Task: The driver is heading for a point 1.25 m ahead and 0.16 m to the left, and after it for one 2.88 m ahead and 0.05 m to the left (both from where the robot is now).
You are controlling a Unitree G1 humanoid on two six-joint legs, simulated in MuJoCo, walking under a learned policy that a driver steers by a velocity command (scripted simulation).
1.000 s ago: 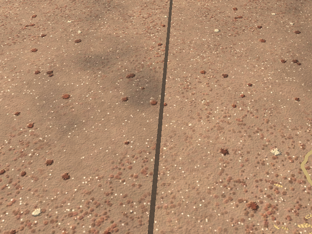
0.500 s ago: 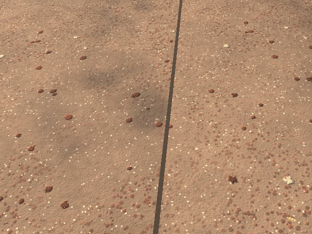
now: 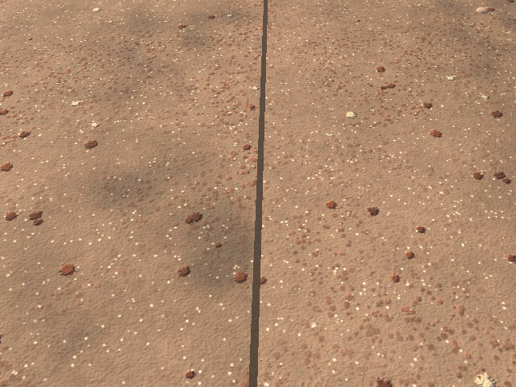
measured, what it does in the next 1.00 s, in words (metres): walks ahead: right foot, then left foot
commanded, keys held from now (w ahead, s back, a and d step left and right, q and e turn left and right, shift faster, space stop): w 1.00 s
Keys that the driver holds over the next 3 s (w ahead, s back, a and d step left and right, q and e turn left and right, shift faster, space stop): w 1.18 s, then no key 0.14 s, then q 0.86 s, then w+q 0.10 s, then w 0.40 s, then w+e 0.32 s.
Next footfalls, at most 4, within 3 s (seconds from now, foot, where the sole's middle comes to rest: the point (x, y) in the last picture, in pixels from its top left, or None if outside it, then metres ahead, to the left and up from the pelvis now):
0.28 right None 0.34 -0.16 -0.78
0.86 left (230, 338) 0.66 0.07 -0.78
1.40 right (299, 251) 0.94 -0.14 -0.78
1.84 left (224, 285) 0.83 0.09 -0.78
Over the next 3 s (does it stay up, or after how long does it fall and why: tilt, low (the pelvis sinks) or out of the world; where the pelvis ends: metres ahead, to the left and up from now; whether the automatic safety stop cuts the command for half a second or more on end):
stays up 1.03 0.19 0.00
